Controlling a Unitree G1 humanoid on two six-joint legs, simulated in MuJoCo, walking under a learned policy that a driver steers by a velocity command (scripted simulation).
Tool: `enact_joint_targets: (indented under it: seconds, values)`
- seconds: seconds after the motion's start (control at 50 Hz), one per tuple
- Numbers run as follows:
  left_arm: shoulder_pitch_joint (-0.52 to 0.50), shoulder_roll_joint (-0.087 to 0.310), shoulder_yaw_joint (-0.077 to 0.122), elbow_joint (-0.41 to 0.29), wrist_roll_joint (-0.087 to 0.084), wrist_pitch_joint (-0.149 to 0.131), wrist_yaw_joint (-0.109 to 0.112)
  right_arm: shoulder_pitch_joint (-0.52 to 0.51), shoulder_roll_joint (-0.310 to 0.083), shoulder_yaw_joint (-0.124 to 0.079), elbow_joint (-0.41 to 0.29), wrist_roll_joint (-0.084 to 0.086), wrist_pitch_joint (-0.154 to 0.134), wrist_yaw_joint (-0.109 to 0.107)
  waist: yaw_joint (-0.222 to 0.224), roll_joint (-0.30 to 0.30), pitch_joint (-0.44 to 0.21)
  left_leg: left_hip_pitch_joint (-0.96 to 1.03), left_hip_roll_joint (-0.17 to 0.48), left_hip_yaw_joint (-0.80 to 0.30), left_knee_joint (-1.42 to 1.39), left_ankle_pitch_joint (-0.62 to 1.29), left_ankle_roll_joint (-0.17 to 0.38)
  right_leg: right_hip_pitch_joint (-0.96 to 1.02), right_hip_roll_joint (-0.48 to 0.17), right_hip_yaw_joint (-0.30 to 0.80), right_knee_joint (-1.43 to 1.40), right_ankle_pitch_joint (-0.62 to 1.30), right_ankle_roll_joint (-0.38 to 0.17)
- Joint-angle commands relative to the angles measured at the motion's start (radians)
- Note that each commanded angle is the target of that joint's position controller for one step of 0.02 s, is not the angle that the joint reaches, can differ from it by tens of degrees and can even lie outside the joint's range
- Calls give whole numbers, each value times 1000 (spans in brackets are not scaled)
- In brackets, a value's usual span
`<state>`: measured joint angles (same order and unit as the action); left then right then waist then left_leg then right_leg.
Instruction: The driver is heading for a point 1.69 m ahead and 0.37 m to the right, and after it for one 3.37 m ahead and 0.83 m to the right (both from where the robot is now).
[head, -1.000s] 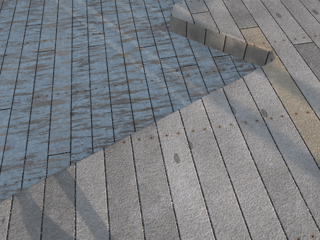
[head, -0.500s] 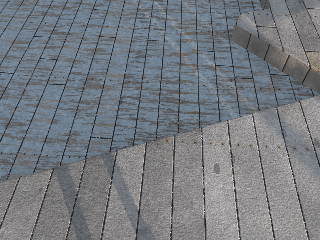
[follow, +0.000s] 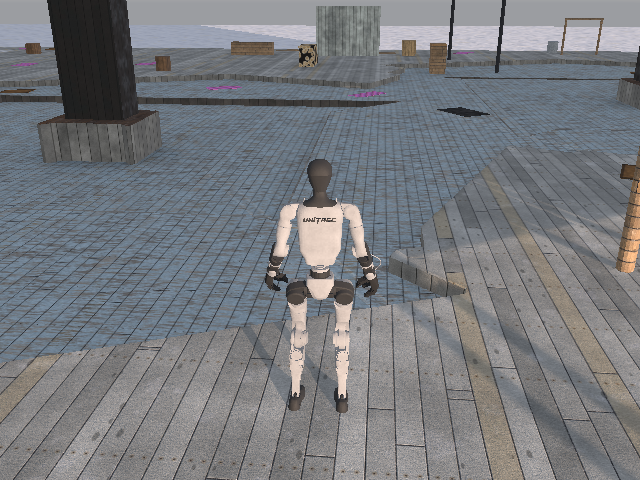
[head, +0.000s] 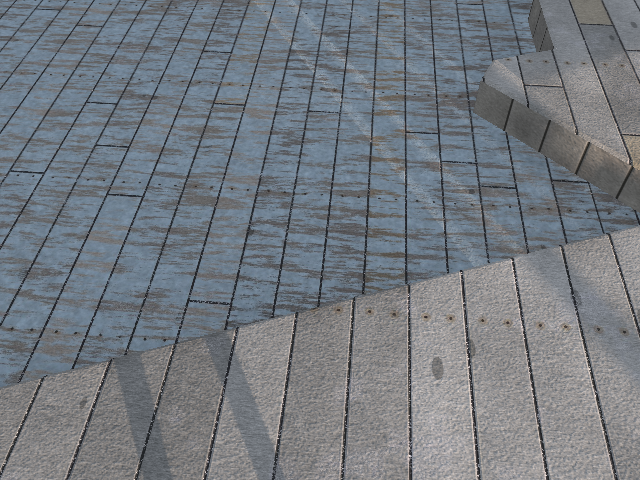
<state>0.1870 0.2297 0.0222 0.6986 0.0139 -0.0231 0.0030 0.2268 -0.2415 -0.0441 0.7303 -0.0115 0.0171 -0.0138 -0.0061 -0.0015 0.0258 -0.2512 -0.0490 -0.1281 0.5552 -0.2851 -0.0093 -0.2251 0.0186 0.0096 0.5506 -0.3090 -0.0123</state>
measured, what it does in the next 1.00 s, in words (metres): walks ahead: right foot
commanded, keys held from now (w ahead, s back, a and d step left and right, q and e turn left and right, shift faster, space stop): no key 0.14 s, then w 0.86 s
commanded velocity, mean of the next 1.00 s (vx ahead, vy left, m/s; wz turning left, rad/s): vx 0.31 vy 0.00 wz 0.01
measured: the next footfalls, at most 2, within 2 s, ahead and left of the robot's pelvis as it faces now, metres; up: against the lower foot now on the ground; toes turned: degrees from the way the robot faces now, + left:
right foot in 0.88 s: +0.45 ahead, -0.10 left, +0.00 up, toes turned -1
left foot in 1.42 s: +0.75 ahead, +0.13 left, +0.00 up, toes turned +0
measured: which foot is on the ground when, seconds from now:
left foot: down 0.00-0.90, up 0.92-1.00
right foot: down 0.00-0.42, up 0.44-0.86, down 0.88-1.00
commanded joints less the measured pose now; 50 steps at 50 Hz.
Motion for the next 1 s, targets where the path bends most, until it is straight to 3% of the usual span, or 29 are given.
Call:
enact_joint_targets:
  seconds: [0.02, 0.14, 0.16, 0.2, 0.22, 0.26, 0.28, 0.34, 0.38, 0.4, 0.42, 0.44, 0.46, 0.48, 0.52, 0.54, 0.58, 0.68, 0.74, 0.8, 0.84, 0.86, 0.88, 0.9, 0.92, 0.94, 0.96, 0.98, 1.0]
  values:
    - [-16, 104, 28, -67, -2, -16, -1, -17, -103, -26, -65, 1, -14, -8, 6, 18, -53, 14, 66, -61, -76, 200, 24, 16, -69, 70, -88, 165, -28]
    - [-5, 97, 27, -51, -3, -20, -1, -11, -95, -27, -56, 1, -10, -17, 2, 6, -45, 37, 66, -58, -73, 214, 18, 3, -65, 69, -99, 163, -27]
    - [9, 93, 26, -42, -1, -19, -1, 2, -86, -25, -48, 1, -8, -19, 2, -1, -64, 47, 54, -45, -73, 140, 19, 8, -59, 66, -113, 76, -30]
    - [24, 126, 36, -33, -10, -12, 5, 10, -89, -28, -42, 8, -7, -22, 9, -47, -18, -27, 4, 14, -22, -132, 30, -13, -67, 109, -157, -223, -69]
    - [50, 147, 43, -25, -17, -11, 10, 0, -84, -28, -51, 12, -15, -21, 19, -92, 26, -109, -12, 49, 32, -216, 30, -15, -117, 193, -211, -376, -110]
    - [106, 191, 54, -5, -25, -17, 18, -49, -71, -26, -81, 32, -50, -13, 35, -164, 107, -251, 11, 116, 168, -175, 31, 5, -296, 443, -344, -537, -215]
    - [120, 202, 58, 2, -26, -22, 22, -81, -73, -26, -91, 36, -67, -8, 48, -151, 137, -283, 45, 97, 211, -165, 39, -10, -337, 502, -367, -507, -244]
    - [94, 205, 60, 1, -34, -29, 14, -66, -70, -27, -89, 40, -97, 17, 30, -137, 101, -235, 80, 110, 133, -199, 73, 24, -311, 403, -354, -314, -215]
    - [27, 196, 56, -10, -49, -19, 5, 46, -65, -34, -31, 30, -107, 29, -37, -119, 40, 84, 16, 184, -54, 42, 75, -110, -205, 230, -286, -165, -158]
    - [27, 168, 48, -10, -44, -19, 3, 126, -80, -45, 3, 25, -105, 30, -67, -99, -5, 220, 5, 175, -53, 90, 66, -163, -164, 171, -207, -104, -129]
    - [-6, 114, 30, -26, -33, -27, 1, 230, -123, -60, 19, 25, -105, 26, -113, -7, -35, 331, 104, 22, -125, 11, 101, -250, -96, 84, -8, -37, -76]
    - [-9, 69, 17, -74, -31, -46, 2, 323, -248, -88, 20, 25, -106, 26, -121, 276, -68, 442, 337, -399, -283, -130, 236, -446, 27, -44, 338, -113, 0]
    - [-21, 133, 37, -80, -49, -61, 6, 322, -214, -75, 16, 16, -114, 30, -119, 238, -33, 415, 423, -599, -358, -214, 331, -576, 14, 64, 544, -273, -3]
    - [3, 160, 47, -71, -67, -70, 0, 262, -166, -58, 5, 16, -120, 28, -76, 151, 32, 397, 413, -521, -350, -256, 317, -656, -41, 97, 631, -203, -30]
    - [-3, 144, 45, -52, -49, -78, -11, 194, -134, -43, -13, 14, -120, 29, -49, 65, 57, 362, 343, -348, -372, -141, 257, -679, -98, 76, 609, -31, -56]
    - [-10, 142, 49, -49, -37, -78, -17, 175, -119, -34, -15, 10, -116, 29, -36, 60, 56, 331, 312, -273, -386, -32, 231, -646, -122, 71, 573, 31, -53]
    - [-10, 118, 43, -44, -32, -73, -33, 184, -109, -27, -9, 11, -110, 28, -30, 83, 44, 296, 269, -154, -403, 177, 220, -598, -126, 31, 511, 103, -28]
    - [-176, 60, 17, -96, -30, -72, -44, 226, -152, -30, 25, 19, -97, 6, -73, 80, 68, 203, 215, 14, -426, 338, 200, -485, -89, -33, 170, 310, 22]
    - [-246, 79, 19, -120, -39, -77, -53, 258, -177, -34, 51, 28, -98, 3, -84, 91, 94, 184, 243, 21, -440, 303, 201, -402, -62, -38, 54, 374, 13]
    - [-252, 111, 29, -132, -40, -82, -62, 246, -184, -39, 70, 37, -91, 3, -49, 93, 91, 281, 289, 24, -384, 420, 177, -384, -54, -20, -11, 328, -34]
    - [-169, 150, 48, -115, -34, -81, -58, 228, -215, -49, 71, 31, -80, -1, 8, 117, 5, 335, 286, 44, -248, 745, 153, -246, -6, -56, -14, 262, -73]
    - [-30, 183, 69, -78, -33, -76, -48, 214, -212, -47, 70, 25, -70, -3, 86, 114, -87, 314, 251, 77, -77, 894, 130, -65, 27, -85, -26, 262, -104]
    - [144, 224, 85, -38, -31, -70, -34, 211, -194, -37, 57, 17, -67, -7, 161, 97, -208, 156, 212, 95, 160, 792, 97, 223, -46, -12, 7, 280, -145]
    - [261, 330, 103, -18, -3, -66, -26, 333, -62, -1, 28, 3, -79, -2, 114, -161, -391, -216, 57, 114, 583, 216, 33, 623, -332, 434, -11, 166, -289]
    - [288, 274, 88, 0, -16, -67, -35, 374, -60, 8, 54, 27, -101, 7, 113, -274, -510, -374, -31, -26, 778, -281, 24, 684, -432, 819, -231, -53, -365]
    - [204, 206, 69, -2, -27, -65, -32, 248, -165, -23, 29, 59, -112, 13, 112, -179, -294, -486, 42, -28, 837, -236, 33, 531, -386, 683, -266, -151, -297]
    - [132, 175, 60, -8, -28, -62, -28, 145, -178, -24, -3, 63, -119, 13, 93, -100, -160, -492, 95, 16, 797, -145, 45, 359, -346, 523, -281, -104, -258]
    - [76, 158, 52, -8, -19, -63, -31, 98, -164, -23, -13, 46, -119, 9, 54, -30, -84, -454, 137, 38, 729, -70, 46, 204, -300, 417, -307, -1, -235]
    - [39, 131, 45, -13, -3, -69, -36, 103, -156, -29, -8, 32, -109, 5, 18, -38, -53, -393, 171, 33, 673, -12, 49, 105, -251, 331, -335, 87, -217]
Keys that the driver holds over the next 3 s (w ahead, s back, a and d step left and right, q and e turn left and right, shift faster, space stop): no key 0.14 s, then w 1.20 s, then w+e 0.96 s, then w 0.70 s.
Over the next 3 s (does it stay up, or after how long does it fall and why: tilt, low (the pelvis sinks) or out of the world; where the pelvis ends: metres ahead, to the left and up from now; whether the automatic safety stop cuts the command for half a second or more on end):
stays up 1.41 -0.27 -0.16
